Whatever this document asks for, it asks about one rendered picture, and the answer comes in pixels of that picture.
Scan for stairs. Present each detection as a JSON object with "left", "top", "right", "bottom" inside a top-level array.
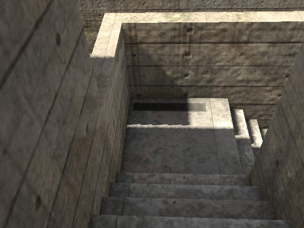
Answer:
[
  {"left": 230, "top": 108, "right": 268, "bottom": 176},
  {"left": 89, "top": 172, "right": 293, "bottom": 228}
]

